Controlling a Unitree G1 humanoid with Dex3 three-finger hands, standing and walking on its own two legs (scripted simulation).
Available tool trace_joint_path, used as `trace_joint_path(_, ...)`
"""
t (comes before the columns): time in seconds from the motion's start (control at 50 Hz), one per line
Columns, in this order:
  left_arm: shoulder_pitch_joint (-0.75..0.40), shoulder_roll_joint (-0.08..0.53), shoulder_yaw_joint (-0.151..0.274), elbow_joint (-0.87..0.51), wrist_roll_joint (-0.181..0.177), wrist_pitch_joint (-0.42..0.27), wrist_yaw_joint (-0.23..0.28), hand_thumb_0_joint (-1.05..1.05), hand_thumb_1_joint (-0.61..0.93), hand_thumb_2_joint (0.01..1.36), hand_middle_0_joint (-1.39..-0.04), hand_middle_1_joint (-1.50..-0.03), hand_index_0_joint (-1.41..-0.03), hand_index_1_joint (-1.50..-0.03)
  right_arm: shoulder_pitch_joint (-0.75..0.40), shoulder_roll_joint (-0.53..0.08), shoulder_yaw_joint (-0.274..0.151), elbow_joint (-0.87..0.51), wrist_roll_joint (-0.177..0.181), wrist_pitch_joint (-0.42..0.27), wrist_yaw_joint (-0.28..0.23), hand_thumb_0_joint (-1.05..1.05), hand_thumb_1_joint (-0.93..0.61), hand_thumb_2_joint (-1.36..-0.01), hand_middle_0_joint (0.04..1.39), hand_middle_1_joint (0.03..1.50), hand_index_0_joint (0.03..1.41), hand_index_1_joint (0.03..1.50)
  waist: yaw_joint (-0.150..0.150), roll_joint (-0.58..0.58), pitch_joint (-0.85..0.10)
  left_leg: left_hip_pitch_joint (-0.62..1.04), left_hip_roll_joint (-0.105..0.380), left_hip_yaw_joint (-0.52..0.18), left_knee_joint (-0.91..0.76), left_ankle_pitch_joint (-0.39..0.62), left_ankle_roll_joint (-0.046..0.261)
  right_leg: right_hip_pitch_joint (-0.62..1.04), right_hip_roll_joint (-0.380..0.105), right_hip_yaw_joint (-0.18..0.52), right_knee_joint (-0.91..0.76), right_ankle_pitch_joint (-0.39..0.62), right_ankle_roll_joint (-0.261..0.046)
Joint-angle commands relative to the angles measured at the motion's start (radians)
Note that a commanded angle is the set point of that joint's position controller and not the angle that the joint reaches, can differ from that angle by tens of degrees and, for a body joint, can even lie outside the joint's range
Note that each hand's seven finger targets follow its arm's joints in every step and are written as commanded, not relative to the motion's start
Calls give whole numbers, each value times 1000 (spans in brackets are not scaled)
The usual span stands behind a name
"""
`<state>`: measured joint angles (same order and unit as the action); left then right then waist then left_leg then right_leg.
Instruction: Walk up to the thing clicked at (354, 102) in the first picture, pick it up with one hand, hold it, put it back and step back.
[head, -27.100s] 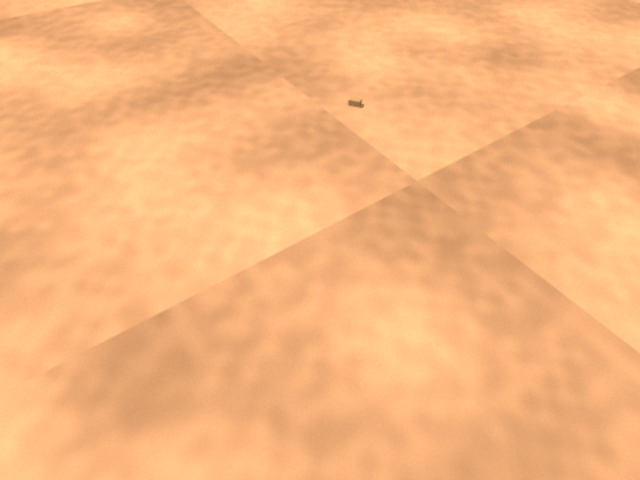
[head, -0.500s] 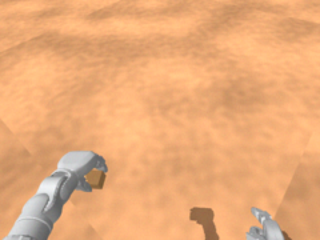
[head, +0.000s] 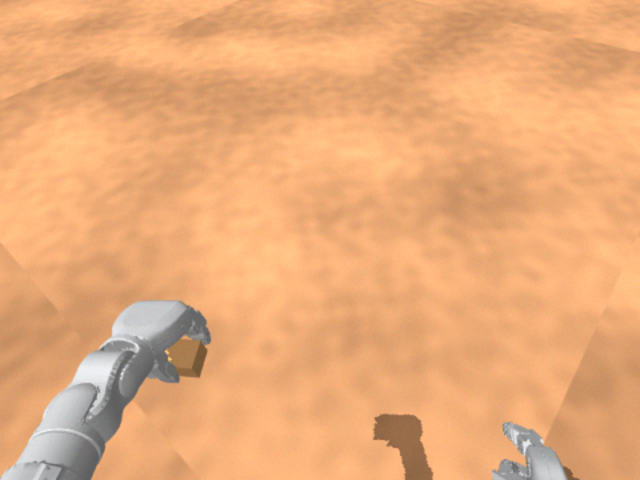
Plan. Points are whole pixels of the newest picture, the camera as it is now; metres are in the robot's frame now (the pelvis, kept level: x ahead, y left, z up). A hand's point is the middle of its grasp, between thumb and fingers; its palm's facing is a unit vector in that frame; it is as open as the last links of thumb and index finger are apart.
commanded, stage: crouch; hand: left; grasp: from above
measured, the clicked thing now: (176, 357) +0.30 +0.23 -0.06
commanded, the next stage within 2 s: lower in 1.94 s
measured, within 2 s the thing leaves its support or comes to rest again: neither
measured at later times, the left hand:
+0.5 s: hand (184, 383) +0.31 +0.26 -0.19, palm faces -0.41 +0.08 -0.91, open 7.0 cm
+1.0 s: hand (212, 400) +0.37 +0.28 -0.42, palm faces -0.45 +0.06 -0.89, open 6.9 cm
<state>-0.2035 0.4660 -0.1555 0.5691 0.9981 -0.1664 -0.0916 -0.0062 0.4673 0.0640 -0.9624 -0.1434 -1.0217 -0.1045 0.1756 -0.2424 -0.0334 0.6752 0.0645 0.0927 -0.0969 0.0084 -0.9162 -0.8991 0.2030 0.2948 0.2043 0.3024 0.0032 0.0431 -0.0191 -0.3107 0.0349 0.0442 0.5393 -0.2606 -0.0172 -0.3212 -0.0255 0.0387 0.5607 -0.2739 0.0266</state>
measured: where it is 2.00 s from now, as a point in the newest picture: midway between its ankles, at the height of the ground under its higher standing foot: outside the picture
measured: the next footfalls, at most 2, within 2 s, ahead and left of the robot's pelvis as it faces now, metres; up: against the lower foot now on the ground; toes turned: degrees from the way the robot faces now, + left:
none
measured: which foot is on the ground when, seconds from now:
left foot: down 0.00-1.00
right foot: down 0.00-1.00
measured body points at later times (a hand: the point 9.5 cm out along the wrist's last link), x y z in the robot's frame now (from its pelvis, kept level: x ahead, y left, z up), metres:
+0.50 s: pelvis -0.04 +0.01 -0.10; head +0.06 +0.02 +0.34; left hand +0.33 +0.25 -0.13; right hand +0.07 -0.28 -0.22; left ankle +0.01 +0.13 -0.73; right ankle +0.01 -0.14 -0.73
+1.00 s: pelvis -0.07 +0.02 -0.29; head +0.13 +0.05 +0.11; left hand +0.38 +0.28 -0.37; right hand -0.03 -0.26 -0.41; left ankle +0.01 +0.13 -0.73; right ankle +0.01 -0.14 -0.73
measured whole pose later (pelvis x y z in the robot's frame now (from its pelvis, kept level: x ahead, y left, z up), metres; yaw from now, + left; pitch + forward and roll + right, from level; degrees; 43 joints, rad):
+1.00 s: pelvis -0.07 +0.02 -0.29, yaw -1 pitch +36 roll -6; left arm -0.76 0.64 0.04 1.20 1.29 -0.31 0.30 -0.01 0.48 0.06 -0.96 -0.15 -1.01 -0.11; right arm 0.21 -0.23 -0.04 0.75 -0.08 -0.01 0.04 0.00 -0.91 -0.90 0.21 0.29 0.21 0.30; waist -0.16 0.04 -0.18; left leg -1.93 0.03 -0.07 1.93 -0.64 0.00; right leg -1.87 -0.01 0.00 1.87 -0.64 0.05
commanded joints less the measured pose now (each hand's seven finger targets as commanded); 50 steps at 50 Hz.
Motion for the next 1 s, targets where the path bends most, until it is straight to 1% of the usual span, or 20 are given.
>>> trace_joint_path(0.0, -274, 199, 101, -158, -14, -12, 33, 0, 771, 234, -1090, -252, -1131, -212, -82, -129, -34, -146, 0, -31, -9, 0, -896, -899, 200, 301, 201, 301, -2, -35, -220, 128, -48, -1, -51, 207, 29, 29, 47, -31, -89, 189, -27)
trace_joint_path(0.12, -304, 205, 131, -67, 19, -75, 91, 0, 731, 233, -1055, -257, -1097, -217, -62, -124, -34, -130, -10, -17, -4, 0, -896, -898, 200, 300, 201, 300, -16, -52, -204, 31, -50, -4, 18, 157, 28, -68, 45, -31, -30, 139, -30)
trace_joint_path(0.18, -369, 216, 141, -6, 68, -124, 155, 0, 717, 196, -1045, -264, -1092, -218, -42, -128, -42, -109, -27, -7, 4, 0, -901, -899, 200, 300, 200, 300, -29, -51, -260, -67, -53, -1, 145, 146, 26, -168, 43, -27, 82, 142, -29)
trace_joint_path(0.2, -383, 229, 154, 27, 89, -133, 181, 0, 718, 214, -1044, -288, -1092, -241, -23, -134, -48, -103, -33, -4, 9, 0, -903, -899, 200, 300, 200, 300, -33, -38, -288, -112, -52, -1, 199, 152, 25, -206, 44, -26, 128, 151, -30)
trace_joint_path(0.22, -397, 213, 142, 53, 107, -139, 206, 0, 703, 244, -1046, -283, -1085, -245, -11, -134, -50, -105, -40, 0, 14, 0, -903, -900, 200, 300, 200, 300, -35, -26, -308, -149, -51, -1, 245, 147, 22, -248, 47, -30, 170, 145, -33)
trace_joint_path(0.26, -441, 210, 128, 112, 145, -133, 256, 0, 709, 252, -1065, -278, -1100, -245, 24, -144, -60, -105, -49, 12, 25, 0, -907, -902, 200, 300, 200, 300, -50, -23, -360, -208, -48, -2, 321, 140, 25, -316, 48, -30, 235, 138, -36)
trace_joint_path(0.3, -500, 212, 122, 194, 170, -127, 305, 0, 726, 243, -1070, -296, -1111, -257, 44, -157, -71, -98, -57, 18, 40, 0, -910, -903, 199, 300, 200, 300, -65, -11, -360, -302, -42, -11, 388, 92, 23, -415, 53, -39, 298, 81, -40)
trace_joint_path(0.34, -543, 228, 128, 255, 191, -121, 356, 0, 746, 242, -1090, -296, -1131, -258, 53, -168, -80, -100, -64, 19, 51, 0, -912, -903, 199, 300, 200, 300, -65, -17, -390, -395, -43, -19, 454, 23, 23, -497, 53, -47, 366, 16, -43)
trace_joint_path(0.38, -587, 215, 120, 295, 207, -107, 399, 0, 733, 246, -1089, -284, -1125, -250, 62, -171, -83, -101, -70, 13, 59, 0, -909, -902, 199, 300, 200, 300, -73, -19, -433, -483, -47, -20, 516, -30, 30, -556, 51, -44, 421, -27, -42)
trace_joint_path(0.42, -646, 238, 125, 306, 210, -91, 430, 0, 729, 240, -1081, -284, -1120, -247, 74, -179, -89, -86, -75, 5, 62, 0, -908, -901, 199, 300, 200, 300, -81, 17, -499, -519, -44, -28, 575, -55, 32, -624, 50, -50, 483, -52, -45)
trace_joint_path(0.46, -704, 241, 118, 333, 215, -77, 442, 0, 706, 272, -1075, -274, -1105, -247, 94, -187, -93, -67, -83, -8, 63, 0, -909, -902, 199, 300, 200, 300, -103, 31, -539, -571, -34, -50, 637, -62, 32, -720, 53, -61, 559, -64, -49)
trace_joint_path(0.56, -757, 298, 162, 337, 219, -64, 454, 0, 743, 246, -1084, -275, -1124, -237, 129, -197, -106, -44, -98, -41, 62, 0, -906, -900, 199, 300, 200, 300, -100, 77, -657, -710, -30, -73, 756, -148, 28, -855, 46, -70, 702, -136, -57)
trace_joint_path(0.58, -765, 314, 171, 353, 222, -60, 455, 0, 749, 251, -1091, -276, -1130, -239, 125, -200, -107, -41, -101, -47, 62, 0, -906, -900, 199, 300, 200, 300, -96, 87, -665, -722, -26, -82, 767, -172, 23, -897, 47, -75, 729, -163, -59)
trace_joint_path(0.66, -791, 339, 187, 423, 234, -49, 447, 0, 778, 242, -1113, -258, -1153, -220, 139, -199, -102, -20, -109, -67, 66, 0, -906, -900, 199, 299, 200, 299, -118, 91, -684, -845, -27, -87, 865, -212, 28, -1013, 50, -82, 824, -201, -61)
trace_joint_path(0.76, -798, 374, 214, 493, 231, -72, 418, 0, 811, 218, -1122, -256, -1169, -210, 151, -215, -99, -7, -119, -93, 88, 0, -903, -899, 199, 299, 200, 299, -129, 85, -685, -969, -30, -126, 954, -304, 26, -1159, 46, -102, 941, -274, -63)
trace_joint_path(0.84, -881, 430, 243, 454, 242, -111, 418, 0, 860, 196, -1158, -239, -1209, -190, 158, -213, -86, -2, -127, -107, 105, 0, -904, -899, 200, 299, 200, 299, -147, 100, -726, -1076, -36, -119, 1051, -346, 31, -1236, 50, -107, 1021, -309, -65)
trace_joint_path(0.88, -883, 433, 248, 480, 251, -124, 423, 0, 876, 210, -1171, -236, -1221, -188, 163, -217, -81, 7, -136, -114, 115, 0, -903, -899, 200, 299, 200, 299, -158, 118, -733, -1101, -35, -118, 1101, -336, 33, -1292, 49, -110, 1056, -304, -63)
trace_joint_path(0.92, -917, 482, 273, 444, 264, -141, 431, 0, 870, 193, -1170, -230, -1222, -180, 164, -220, -75, 14, -143, -119, 124, 0, -906, -901, 200, 299, 200, 299, -145, 182, -789, -1080, -34, -127, 1131, -297, 25, -1337, 48, -116, 1114, -278, -67)
trace_joint_path(0.96, -899, 479, 279, 468, 276, -148, 436, 0, 861, 154, -1166, -197, -1218, -147, 178, -226, -75, 29, -153, -120, 135, 0, -906, -901, 200, 299, 200, 299, -150, 196, -813, -1066, -31, -132, 1176, -224, 24, -1370, 47, -125, 1156, -234, -65)
trace_joint_path(0.98, -944, 468, 266, 447, 277, -155, 438, 0, 864, 148, -1172, -197, -1224, -147, 184, -213, -68, 30, -156, -123, 141, 0, -909, -902, 199, 299, 200, 299, -165, 202, -834, -1081, -32, -122, 1207, -208, 26, -1365, 48, -126, 1170, -212, -64)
